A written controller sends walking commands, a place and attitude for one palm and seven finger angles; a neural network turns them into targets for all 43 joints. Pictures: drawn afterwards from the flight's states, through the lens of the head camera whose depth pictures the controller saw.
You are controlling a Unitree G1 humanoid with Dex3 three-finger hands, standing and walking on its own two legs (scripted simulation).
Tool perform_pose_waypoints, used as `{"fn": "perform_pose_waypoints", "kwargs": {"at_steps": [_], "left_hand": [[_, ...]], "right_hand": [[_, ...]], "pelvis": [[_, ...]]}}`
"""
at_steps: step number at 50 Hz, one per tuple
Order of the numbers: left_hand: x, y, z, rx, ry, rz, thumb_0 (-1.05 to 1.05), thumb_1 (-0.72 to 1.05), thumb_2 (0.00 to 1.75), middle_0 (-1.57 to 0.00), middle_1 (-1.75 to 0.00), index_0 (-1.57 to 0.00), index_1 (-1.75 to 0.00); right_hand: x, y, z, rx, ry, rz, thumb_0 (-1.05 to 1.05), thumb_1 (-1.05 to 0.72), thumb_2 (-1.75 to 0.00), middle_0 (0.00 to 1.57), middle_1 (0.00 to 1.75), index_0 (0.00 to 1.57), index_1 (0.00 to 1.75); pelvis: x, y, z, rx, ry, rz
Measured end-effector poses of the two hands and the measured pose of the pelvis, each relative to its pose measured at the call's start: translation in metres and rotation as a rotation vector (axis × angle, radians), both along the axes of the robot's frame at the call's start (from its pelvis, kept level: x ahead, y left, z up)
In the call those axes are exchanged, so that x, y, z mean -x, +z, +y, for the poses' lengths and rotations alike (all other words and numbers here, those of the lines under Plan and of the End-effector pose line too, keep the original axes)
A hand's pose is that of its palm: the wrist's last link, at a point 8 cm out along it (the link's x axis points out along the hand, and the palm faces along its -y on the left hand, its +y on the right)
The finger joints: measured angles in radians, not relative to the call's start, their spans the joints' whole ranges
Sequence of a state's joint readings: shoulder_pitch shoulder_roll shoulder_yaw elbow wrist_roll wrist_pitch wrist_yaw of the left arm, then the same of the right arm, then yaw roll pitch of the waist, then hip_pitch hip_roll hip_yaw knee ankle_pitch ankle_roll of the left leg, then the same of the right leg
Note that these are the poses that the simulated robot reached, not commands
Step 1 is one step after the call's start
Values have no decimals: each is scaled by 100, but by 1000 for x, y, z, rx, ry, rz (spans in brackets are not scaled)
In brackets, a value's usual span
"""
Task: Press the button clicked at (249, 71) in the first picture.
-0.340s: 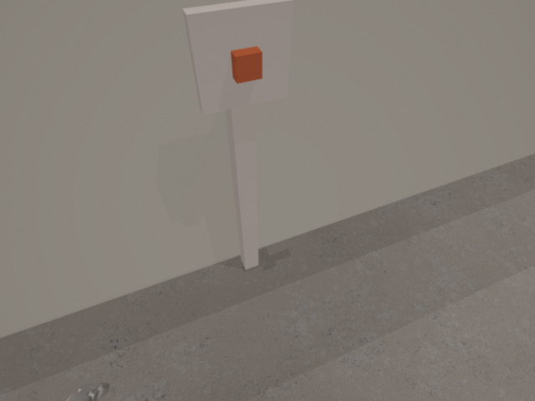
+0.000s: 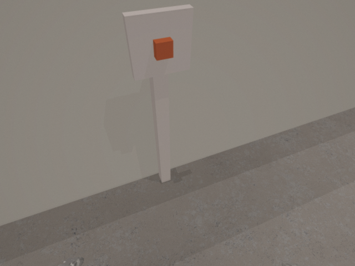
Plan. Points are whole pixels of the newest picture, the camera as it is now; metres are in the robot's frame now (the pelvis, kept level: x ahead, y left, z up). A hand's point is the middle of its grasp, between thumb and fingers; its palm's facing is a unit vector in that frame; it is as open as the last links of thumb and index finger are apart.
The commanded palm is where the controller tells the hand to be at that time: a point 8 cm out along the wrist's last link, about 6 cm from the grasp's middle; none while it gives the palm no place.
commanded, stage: stand and wait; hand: left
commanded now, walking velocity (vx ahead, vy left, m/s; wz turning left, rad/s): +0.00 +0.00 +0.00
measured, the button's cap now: (163, 48) +0.70 +0.10 +0.15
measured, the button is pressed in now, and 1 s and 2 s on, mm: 0 0 0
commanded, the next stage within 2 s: look at it before walking up in 0.48 s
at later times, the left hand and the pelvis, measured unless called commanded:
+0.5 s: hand out of the picture +0.06 +0.23 -0.15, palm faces -0.03 -0.94 -0.33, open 7.4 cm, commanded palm none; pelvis -0.01 -0.01 +0.00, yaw +0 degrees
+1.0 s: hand out of the picture +0.05 +0.22 -0.15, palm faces -0.03 -0.95 -0.32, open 7.4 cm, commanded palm none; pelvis -0.02 -0.01 +0.01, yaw +0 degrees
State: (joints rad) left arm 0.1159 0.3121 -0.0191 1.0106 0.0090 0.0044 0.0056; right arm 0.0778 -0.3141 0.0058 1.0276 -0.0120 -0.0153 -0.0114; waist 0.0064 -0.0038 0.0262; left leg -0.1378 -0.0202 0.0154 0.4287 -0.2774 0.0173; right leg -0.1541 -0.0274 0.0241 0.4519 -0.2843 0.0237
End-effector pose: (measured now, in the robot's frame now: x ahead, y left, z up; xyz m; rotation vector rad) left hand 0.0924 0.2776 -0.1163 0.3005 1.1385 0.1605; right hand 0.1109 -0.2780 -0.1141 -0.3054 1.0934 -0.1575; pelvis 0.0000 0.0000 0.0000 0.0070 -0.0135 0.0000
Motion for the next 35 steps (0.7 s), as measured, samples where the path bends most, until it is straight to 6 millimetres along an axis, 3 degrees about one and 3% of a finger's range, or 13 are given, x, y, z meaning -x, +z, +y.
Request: {"fn": "perform_pose_waypoints", "kwargs": {"at_steps": [15, 35], "left_hand": [[37, -3, -1, -15, 38, 92, 1, 90, 89, -20, -30, -20, -30], [35, 1, -9, -7, 17, 57, 1, 90, 89, -20, -30, -20, -30]], "right_hand": [[48, -7, -17, 12, -49, 130, 0, -91, -89, 21, 30, 20, 30], [63, -7, -19, -3, -56, 123, 0, -91, -89, 21, 30, 20, 30]], "pelvis": [[5, 3, -9, 1, 2, -10], [17, 5, -13, 1, -5, -14]]}}
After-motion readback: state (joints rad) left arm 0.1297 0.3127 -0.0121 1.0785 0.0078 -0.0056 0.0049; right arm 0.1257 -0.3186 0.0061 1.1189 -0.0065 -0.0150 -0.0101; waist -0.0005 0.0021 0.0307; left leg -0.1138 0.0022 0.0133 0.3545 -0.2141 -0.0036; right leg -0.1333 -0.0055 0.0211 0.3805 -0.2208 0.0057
